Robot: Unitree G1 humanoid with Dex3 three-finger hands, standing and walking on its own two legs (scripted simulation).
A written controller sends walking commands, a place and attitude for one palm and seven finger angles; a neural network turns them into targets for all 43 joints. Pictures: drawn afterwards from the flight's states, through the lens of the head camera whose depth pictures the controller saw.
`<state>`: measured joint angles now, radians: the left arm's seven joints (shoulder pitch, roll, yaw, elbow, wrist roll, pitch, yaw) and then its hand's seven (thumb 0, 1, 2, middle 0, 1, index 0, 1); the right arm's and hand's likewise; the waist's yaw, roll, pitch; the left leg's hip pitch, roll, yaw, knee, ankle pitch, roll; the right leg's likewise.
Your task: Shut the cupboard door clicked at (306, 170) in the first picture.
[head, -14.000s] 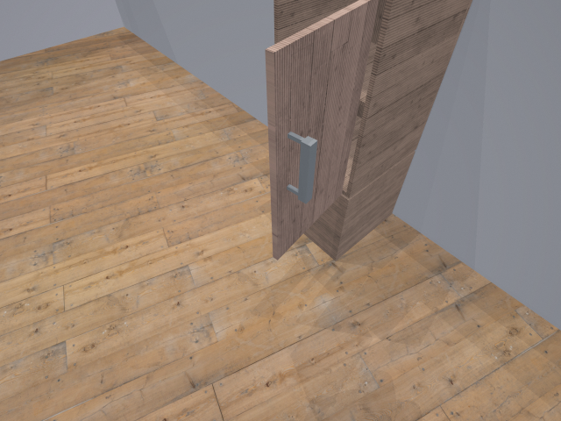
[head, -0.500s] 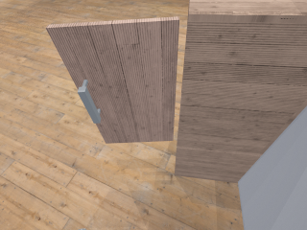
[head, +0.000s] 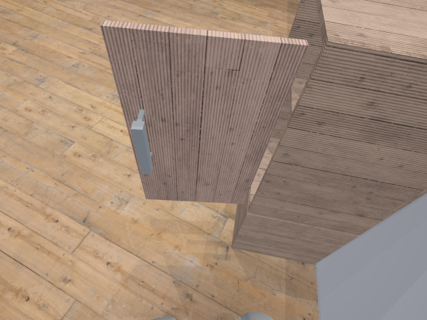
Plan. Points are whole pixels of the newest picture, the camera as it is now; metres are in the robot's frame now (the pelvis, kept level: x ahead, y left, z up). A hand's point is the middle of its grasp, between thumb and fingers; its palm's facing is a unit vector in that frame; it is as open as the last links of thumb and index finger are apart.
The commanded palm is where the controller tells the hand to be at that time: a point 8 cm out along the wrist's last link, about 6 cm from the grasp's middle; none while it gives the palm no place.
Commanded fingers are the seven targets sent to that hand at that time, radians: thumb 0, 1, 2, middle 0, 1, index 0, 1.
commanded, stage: come to a stop and stand still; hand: left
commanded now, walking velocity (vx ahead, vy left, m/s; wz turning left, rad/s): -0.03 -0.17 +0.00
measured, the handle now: (144, 143) +0.47 +0.20 -0.01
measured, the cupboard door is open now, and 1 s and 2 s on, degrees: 99 99 99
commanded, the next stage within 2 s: look again from close up in 0.72 s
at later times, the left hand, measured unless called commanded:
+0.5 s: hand out of the picture -0.02 +0.11 -0.17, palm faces +0.01 -0.97 -0.23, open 7.2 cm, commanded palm none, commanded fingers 0.00 0.90 0.90 -0.20 -0.30 -0.20 -0.30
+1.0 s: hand out of the picture -0.09 +0.09 -0.17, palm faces +0.03 -0.98 -0.19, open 7.3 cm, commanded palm none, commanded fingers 0.00 0.90 0.90 -0.20 -0.30 -0.20 -0.30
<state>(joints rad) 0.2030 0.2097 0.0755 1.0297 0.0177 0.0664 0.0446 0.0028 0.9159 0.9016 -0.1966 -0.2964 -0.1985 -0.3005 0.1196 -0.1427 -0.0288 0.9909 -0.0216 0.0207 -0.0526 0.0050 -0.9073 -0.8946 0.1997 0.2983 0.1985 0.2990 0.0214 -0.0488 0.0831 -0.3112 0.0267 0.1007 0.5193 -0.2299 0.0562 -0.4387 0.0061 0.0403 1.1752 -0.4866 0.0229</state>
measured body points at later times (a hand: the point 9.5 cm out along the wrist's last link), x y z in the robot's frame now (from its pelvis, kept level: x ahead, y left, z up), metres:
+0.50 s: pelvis -0.06 -0.07 +0.00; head -0.06 -0.08 +0.45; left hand -0.02 +0.16 -0.15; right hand -0.10 -0.31 -0.16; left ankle -0.03 +0.06 -0.71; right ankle -0.10 -0.19 -0.74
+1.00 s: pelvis -0.07 -0.07 +0.00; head -0.06 -0.08 +0.45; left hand -0.09 +0.14 -0.16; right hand -0.06 -0.29 -0.17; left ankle -0.06 +0.05 -0.74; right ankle -0.10 -0.19 -0.74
